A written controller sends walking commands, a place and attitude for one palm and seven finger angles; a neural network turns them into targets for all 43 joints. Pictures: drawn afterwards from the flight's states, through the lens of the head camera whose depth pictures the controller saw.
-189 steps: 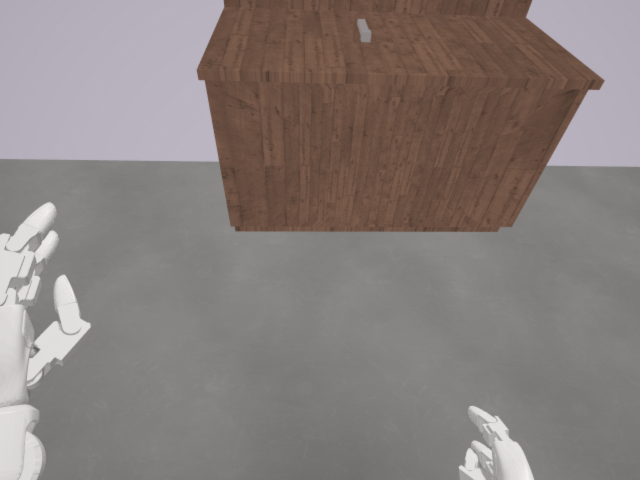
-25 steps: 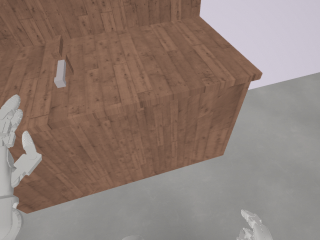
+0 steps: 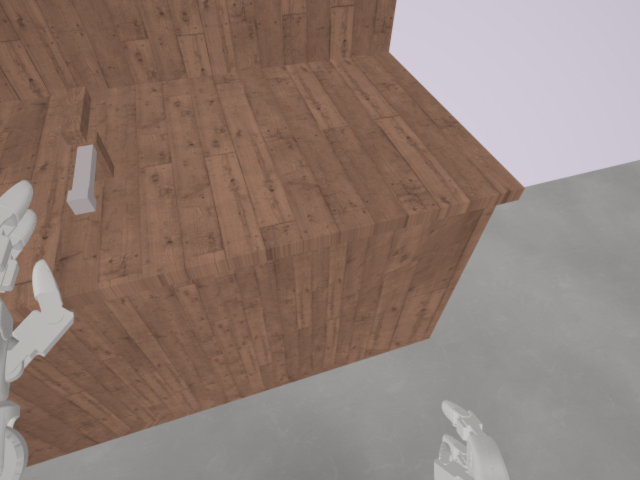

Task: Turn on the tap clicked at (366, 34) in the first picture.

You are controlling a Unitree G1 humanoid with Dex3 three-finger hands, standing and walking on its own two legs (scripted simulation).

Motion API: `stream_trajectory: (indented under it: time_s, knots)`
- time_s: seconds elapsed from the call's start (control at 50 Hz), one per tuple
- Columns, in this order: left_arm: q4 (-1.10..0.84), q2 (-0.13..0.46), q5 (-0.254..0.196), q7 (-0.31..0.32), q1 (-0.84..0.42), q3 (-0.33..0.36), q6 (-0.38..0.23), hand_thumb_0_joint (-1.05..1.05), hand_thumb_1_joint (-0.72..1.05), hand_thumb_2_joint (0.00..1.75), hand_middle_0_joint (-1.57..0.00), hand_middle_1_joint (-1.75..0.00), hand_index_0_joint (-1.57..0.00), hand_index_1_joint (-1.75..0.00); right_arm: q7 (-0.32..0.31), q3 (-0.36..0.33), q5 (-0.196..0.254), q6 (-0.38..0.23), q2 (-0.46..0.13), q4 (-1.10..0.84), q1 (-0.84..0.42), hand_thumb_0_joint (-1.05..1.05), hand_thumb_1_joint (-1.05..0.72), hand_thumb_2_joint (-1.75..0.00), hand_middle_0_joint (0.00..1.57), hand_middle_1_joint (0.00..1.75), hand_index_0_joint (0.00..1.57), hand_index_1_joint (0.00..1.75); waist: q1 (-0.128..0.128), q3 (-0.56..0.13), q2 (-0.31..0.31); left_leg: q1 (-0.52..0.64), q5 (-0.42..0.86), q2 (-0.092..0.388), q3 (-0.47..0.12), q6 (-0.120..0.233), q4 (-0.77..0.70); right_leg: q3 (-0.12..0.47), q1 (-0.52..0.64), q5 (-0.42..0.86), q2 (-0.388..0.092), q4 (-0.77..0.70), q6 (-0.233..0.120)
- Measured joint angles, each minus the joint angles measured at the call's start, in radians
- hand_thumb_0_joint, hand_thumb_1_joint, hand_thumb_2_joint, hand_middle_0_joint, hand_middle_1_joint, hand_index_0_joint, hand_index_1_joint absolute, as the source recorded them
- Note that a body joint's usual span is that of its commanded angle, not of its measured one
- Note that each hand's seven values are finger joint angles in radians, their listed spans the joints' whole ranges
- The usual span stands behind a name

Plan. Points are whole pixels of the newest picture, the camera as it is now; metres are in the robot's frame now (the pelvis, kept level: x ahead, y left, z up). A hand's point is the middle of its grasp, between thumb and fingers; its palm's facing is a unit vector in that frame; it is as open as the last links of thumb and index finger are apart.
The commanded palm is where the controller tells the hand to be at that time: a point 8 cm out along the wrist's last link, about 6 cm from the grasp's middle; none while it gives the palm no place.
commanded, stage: come to a stop and stand still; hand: left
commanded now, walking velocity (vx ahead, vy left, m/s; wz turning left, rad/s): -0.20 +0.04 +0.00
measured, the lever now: (81, 201) +0.47 +0.39 +0.07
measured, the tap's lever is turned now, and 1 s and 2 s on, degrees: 0 0 0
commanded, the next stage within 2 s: look again from close up in 0.80 s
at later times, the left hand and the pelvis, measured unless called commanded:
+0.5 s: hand out of the picture +0.21 +0.31 +0.20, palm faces +0.49 -0.81 -0.32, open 7.4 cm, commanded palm +0.13 +0.32 +0.18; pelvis -0.04 +0.04 +0.00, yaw -1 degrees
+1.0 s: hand out of the picture +0.17 +0.29 +0.16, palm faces +0.42 -0.85 -0.32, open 7.4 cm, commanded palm +0.11 +0.32 +0.18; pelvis -0.05 +0.04 +0.01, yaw +0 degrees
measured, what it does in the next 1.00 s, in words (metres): steps on the spot: right foot, then left foot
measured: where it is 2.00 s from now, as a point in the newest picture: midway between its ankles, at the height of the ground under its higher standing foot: outside the picture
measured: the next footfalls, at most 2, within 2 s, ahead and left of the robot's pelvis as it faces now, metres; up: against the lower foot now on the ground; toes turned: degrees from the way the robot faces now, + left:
right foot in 0.02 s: +0.05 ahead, -0.09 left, +0.00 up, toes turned +2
left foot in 0.30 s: +0.02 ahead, +0.12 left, +0.00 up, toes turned +4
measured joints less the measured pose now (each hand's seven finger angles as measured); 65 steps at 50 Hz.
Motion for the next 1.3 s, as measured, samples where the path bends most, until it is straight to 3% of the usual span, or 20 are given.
stream_trajectory:
  time_s: [0.02,0.08,0.18,0.24,0.3,0.34,0.36,0.4,0.46,0.52,0.56,0.62,0.68,0.76,0.84,0.96,1.08,1.3]
  knots:
    - [-0.005,0.004,0.004,-0.004,0.005,-0.006,0.000,0.01,0.89,0.90,-0.20,-0.30,-0.21,-0.30,0.001,0.007,-0.001,-0.001,0.003,-0.001,-0.002,0.01,-0.90,-0.89,0.20,0.30,0.20,0.30,0.002,0.009,0.001,0.002,-0.014,-0.001,-0.001,-0.006,0.019,-0.002,0.018,0.077,0.002,-0.041,-0.012]
    - [0.007,-0.009,0.007,-0.014,0.001,-0.027,0.002,0.01,0.89,0.90,-0.21,-0.30,-0.21,-0.30,-0.002,0.012,-0.005,0.008,-0.015,0.015,-0.018,0.01,-0.90,-0.89,0.20,0.30,0.20,0.30,-0.003,0.018,0.050,-0.013,-0.040,0.016,-0.035,-0.019,0.072,-0.027,0.027,0.060,0.022,-0.028,-0.060]
    - [0.030,-0.011,0.002,-0.011,-0.001,-0.006,0.011,0.01,0.88,0.90,-0.21,-0.30,-0.22,-0.30,-0.013,-0.011,-0.003,0.036,-0.058,0.022,-0.053,0.01,-0.90,-0.89,0.20,0.30,0.21,0.30,-0.001,0.024,0.034,-0.083,-0.157,-0.052,-0.079,-0.015,0.241,-0.012,0.006,0.059,0.001,-0.041,-0.067]
    - [0.022,-0.003,0.005,-0.002,0.015,0.012,0.013,0.01,0.88,0.90,-0.21,-0.30,-0.22,-0.30,-0.026,-0.022,-0.005,0.053,-0.086,0.008,-0.063,0.01,-0.90,-0.89,0.20,0.30,0.20,0.30,-0.010,0.031,0.014,-0.075,-0.122,-0.058,-0.078,-0.011,0.177,-0.013,-0.003,0.076,-0.007,-0.055,-0.059]
    - [-0.017,-0.001,0.006,0.006,0.031,0.009,0.020,0.01,0.89,0.90,-0.21,-0.30,-0.22,-0.30,-0.035,-0.042,-0.007,0.062,-0.114,-0.009,-0.057,0.01,-0.90,-0.89,0.20,0.29,0.20,0.30,-0.015,0.034,0.007,-0.028,0.000,-0.051,-0.076,-0.005,0.021,-0.027,-0.015,0.075,-0.006,-0.037,-0.046]
    - [0.035,0.098,0.055,-0.039,-0.124,0.050,-0.002,0.01,0.88,0.90,-0.22,-0.30,-0.22,-0.30,-0.042,-0.082,-0.014,0.006,-0.103,0.000,-0.024,0.01,-0.90,-0.89,0.20,0.29,0.20,0.30,0.052,0.064,-0.039,-0.031,0.014,-0.065,-0.062,0.017,0.021,-0.015,-0.029,0.074,-0.021,-0.013,-0.042]
    - [0.087,0.148,0.054,-0.044,-0.214,0.086,-0.026,0.01,0.88,0.90,-0.22,-0.30,-0.22,-0.30,-0.034,-0.086,-0.012,-0.017,-0.099,0.014,-0.018,0.01,-0.91,-0.89,0.19,0.29,0.20,0.30,0.075,0.076,-0.068,-0.031,0.015,-0.075,-0.053,0.026,0.017,-0.006,-0.037,0.079,-0.030,-0.007,-0.043]
    - [0.174,0.182,0.030,-0.031,-0.323,0.150,-0.056,0.01,0.88,0.90,-0.22,-0.30,-0.23,-0.30,-0.008,-0.071,-0.005,-0.046,-0.101,0.022,-0.022,0.01,-0.91,-0.89,0.19,0.29,0.20,0.30,0.087,0.089,-0.095,-0.022,0.025,-0.085,-0.030,0.040,-0.002,0.017,-0.040,0.102,-0.037,-0.018,-0.035]
    - [0.196,0.103,-0.003,-0.019,-0.332,0.148,-0.049,0.01,0.89,0.90,-0.21,-0.30,-0.22,-0.30,0.038,-0.072,0.008,-0.086,-0.112,-0.007,-0.005,0.01,-0.91,-0.89,0.19,0.29,0.20,0.30,0.065,0.081,-0.061,-0.012,0.035,-0.091,-0.010,0.062,-0.008,0.047,-0.023,0.102,-0.034,-0.029,-0.038]
    - [0.123,-0.006,-0.003,-0.036,-0.205,0.042,-0.048,0.01,0.90,0.90,-0.20,-0.30,-0.20,-0.30,0.068,-0.062,0.016,-0.103,-0.108,-0.028,0.017,0.01,-0.90,-0.89,0.19,0.29,0.20,0.30,0.040,0.052,-0.023,-0.011,0.034,-0.101,0.010,0.084,-0.009,0.081,-0.007,0.093,-0.033,-0.036,-0.025]
    - [0.089,-0.030,0.009,-0.055,-0.108,-0.022,-0.054,0.01,0.90,0.90,-0.20,-0.30,-0.20,-0.30,0.072,-0.042,0.015,-0.098,-0.086,-0.028,0.021,0.01,-0.90,-0.89,0.19,0.29,0.20,0.30,0.022,0.044,-0.021,-0.003,0.036,-0.106,0.020,0.091,-0.011,0.095,-0.001,0.115,-0.036,-0.043,-0.005]
    - [0.095,-0.011,0.018,-0.079,-0.034,-0.047,-0.055,0.01,0.89,0.90,-0.20,-0.30,-0.21,-0.30,0.057,-0.007,0.008,-0.082,-0.040,-0.021,0.039,0.01,-0.90,-0.89,0.20,0.29,0.20,0.30,0.014,0.033,-0.044,0.013,0.048,-0.107,0.025,0.091,-0.032,0.106,0.009,0.102,-0.031,-0.051,0.002]
    - [0.137,0.016,0.027,-0.078,-0.071,-0.009,-0.043,0.01,0.88,0.90,-0.21,-0.30,-0.22,-0.30,0.042,0.013,0.000,-0.078,-0.015,-0.025,0.068,0.01,-0.90,-0.89,0.20,0.29,0.20,0.30,0.027,0.031,-0.052,0.020,0.069,-0.102,0.008,0.090,-0.053,0.104,0.018,0.035,-0.014,-0.046,-0.016]
    - [0.155,0.009,0.021,-0.053,-0.153,0.052,-0.038,0.01,0.88,0.90,-0.21,-0.30,-0.22,-0.30,0.045,0.026,-0.008,-0.091,-0.026,-0.013,0.075,0.01,-0.90,-0.89,0.20,0.30,0.20,0.30,0.053,0.031,-0.043,0.019,0.080,-0.100,-0.006,0.089,-0.054,0.099,0.055,0.101,-0.001,-0.095,-0.020]
    - [0.139,-0.037,0.025,-0.041,-0.177,0.028,-0.052,0.01,0.89,0.90,-0.21,-0.30,-0.21,-0.30,0.043,0.022,-0.015,-0.097,-0.054,0.008,0.061,0.01,-0.90,-0.89,0.20,0.30,0.21,0.30,0.065,0.002,-0.026,0.030,0.085,-0.099,-0.011,0.084,-0.072,0.115,0.075,0.123,0.012,-0.130,-0.009]
    - [0.203,-0.064,0.040,-0.054,-0.147,-0.041,-0.045,0.01,0.89,0.90,-0.20,-0.30,-0.21,-0.30,0.027,0.002,-0.015,-0.083,-0.079,-0.011,0.035,0.01,-0.90,-0.89,0.20,0.30,0.20,0.30,0.047,-0.038,-0.011,0.038,0.106,-0.105,-0.015,0.077,-0.119,0.145,0.079,0.126,0.027,-0.164,-0.014]
    - [0.206,-0.036,0.031,-0.060,-0.107,-0.025,-0.020,0.01,0.89,0.90,-0.21,-0.30,-0.21,-0.30,0.012,-0.008,-0.023,-0.072,-0.084,-0.038,0.021,0.01,-0.90,-0.89,0.20,0.30,0.20,0.30,0.036,-0.026,-0.023,0.040,0.115,-0.099,-0.018,0.073,-0.145,0.151,0.083,0.169,0.037,-0.199,-0.016]
    - [0.136,-0.029,0.012,-0.049,-0.096,-0.017,-0.037,0.01,0.89,0.90,-0.21,-0.30,-0.21,-0.30,0.007,-0.015,-0.025,-0.063,-0.095,-0.014,0.028,0.01,-0.90,-0.89,0.20,0.29,0.20,0.30,0.037,-0.023,0.000,0.047,0.091,-0.089,-0.044,0.055,-0.160,0.127,0.100,0.142,0.048,-0.222,-0.025]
